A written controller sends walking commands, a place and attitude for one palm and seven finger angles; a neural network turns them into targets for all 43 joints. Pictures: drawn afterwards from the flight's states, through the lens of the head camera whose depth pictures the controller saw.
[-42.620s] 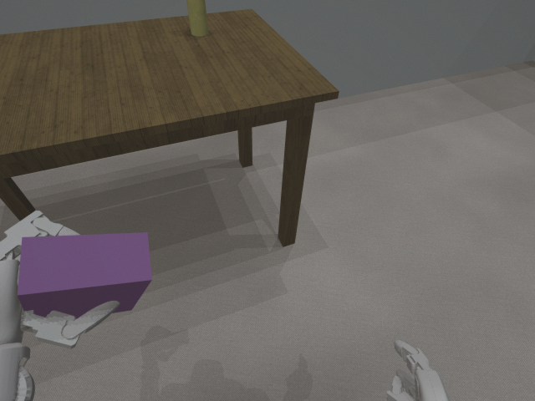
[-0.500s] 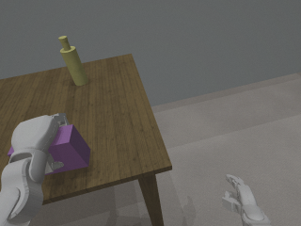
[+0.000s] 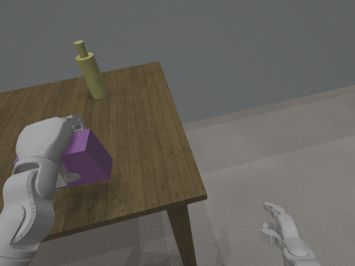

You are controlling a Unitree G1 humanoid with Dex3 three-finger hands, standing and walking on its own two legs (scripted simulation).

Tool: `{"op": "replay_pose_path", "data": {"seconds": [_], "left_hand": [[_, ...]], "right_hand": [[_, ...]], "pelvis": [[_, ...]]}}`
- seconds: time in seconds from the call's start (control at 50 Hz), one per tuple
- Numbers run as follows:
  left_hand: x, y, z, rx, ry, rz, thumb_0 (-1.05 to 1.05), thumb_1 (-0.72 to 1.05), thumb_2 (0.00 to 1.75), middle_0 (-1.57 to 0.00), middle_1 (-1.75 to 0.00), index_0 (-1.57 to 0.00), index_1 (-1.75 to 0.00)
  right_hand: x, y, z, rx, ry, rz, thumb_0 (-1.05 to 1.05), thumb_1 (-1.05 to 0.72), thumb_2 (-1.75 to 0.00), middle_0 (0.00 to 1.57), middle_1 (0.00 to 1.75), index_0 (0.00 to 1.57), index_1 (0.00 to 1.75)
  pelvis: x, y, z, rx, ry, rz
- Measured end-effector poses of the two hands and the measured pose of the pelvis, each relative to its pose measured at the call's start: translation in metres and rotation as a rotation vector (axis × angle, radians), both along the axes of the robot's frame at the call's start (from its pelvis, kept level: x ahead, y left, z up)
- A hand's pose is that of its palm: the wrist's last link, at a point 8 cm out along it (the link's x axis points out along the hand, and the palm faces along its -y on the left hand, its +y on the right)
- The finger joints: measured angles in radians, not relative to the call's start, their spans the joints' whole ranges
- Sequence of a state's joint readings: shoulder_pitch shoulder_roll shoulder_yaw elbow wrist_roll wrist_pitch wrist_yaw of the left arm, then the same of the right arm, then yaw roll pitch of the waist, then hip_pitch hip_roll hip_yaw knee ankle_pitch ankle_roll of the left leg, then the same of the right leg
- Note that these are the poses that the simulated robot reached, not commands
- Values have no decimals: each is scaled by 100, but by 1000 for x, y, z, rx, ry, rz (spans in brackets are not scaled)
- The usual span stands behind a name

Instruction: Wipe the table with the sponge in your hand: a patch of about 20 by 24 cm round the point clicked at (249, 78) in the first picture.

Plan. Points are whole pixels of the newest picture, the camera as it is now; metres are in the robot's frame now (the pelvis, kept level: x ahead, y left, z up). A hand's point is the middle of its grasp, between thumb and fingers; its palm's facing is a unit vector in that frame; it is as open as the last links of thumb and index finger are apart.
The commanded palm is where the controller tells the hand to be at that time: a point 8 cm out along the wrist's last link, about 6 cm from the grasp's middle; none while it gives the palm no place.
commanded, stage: lift the sponge slowly off the table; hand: left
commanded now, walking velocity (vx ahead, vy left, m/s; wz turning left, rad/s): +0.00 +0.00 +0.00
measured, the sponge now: (73, 165) +0.25 +0.27 +0.14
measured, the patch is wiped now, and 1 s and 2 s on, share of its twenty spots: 1.00 1.00 1.00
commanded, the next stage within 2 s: bring the sponge back beside the body in 0.24 s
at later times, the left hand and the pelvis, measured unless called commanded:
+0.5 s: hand (62, 153) +0.25 +0.27 +0.18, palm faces +0.17 -0.11 -0.98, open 9.7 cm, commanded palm +0.20 +0.27 +0.26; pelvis +0.00 +0.00 +0.00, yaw +0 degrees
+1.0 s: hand (51, 166) +0.22 +0.27 +0.18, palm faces +0.16 -0.10 -0.98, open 9.7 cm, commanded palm +0.17 +0.28 +0.26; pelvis -0.01 +0.00 +0.00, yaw +0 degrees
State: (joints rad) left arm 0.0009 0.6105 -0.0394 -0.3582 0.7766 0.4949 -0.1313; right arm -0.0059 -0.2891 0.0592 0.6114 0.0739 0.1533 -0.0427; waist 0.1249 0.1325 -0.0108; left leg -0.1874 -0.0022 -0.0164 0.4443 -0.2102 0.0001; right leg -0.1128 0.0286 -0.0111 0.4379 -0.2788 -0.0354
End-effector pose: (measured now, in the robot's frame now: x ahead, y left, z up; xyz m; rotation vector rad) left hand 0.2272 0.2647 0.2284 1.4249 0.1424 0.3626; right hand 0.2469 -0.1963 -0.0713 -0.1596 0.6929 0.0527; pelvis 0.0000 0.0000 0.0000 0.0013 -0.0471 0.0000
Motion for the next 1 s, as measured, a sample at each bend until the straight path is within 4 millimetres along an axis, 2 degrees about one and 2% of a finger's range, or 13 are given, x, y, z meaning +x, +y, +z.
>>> {"op": "replay_pose_path", "data": {"seconds": [0.24,0.46,0.62,0.74,1.0], "left_hand": [[1,-5,19,-5,-55,-13,-1,-51,108,-75,-138,-80,-138],[-6,1,7,-17,-13,18,-1,-51,108,-75,-138,-80,-138],[-10,-2,10,1,-21,-5,-1,-51,108,-75,-138,-80,-138],[-20,-1,12,6,-23,1,-1,-51,108,-75,-138,-80,-138],[-38,6,4,2,-2,15,-1,-51,108,-75,-138,-80,-138]], "right_hand": [[3,2,3,20,-11,5,2,-90,-90,20,30,20,30],[-1,-6,2,-8,-5,-1,2,-90,-90,20,30,20,30],[-3,-6,1,-5,-6,-4,2,-90,-90,20,30,20,30],[-3,-5,0,9,-12,-3,2,-90,-90,20,30,20,30],[-4,-2,2,-11,-24,7,2,-90,-90,20,30,20,30]], "pelvis": [[1,0,0,2,9,-10],[-2,-3,-1,1,3,-3],[-2,-4,-1,1,1,-6],[-2,-3,-2,0,3,-10],[-6,-2,-2,-3,-9,-2]]}}
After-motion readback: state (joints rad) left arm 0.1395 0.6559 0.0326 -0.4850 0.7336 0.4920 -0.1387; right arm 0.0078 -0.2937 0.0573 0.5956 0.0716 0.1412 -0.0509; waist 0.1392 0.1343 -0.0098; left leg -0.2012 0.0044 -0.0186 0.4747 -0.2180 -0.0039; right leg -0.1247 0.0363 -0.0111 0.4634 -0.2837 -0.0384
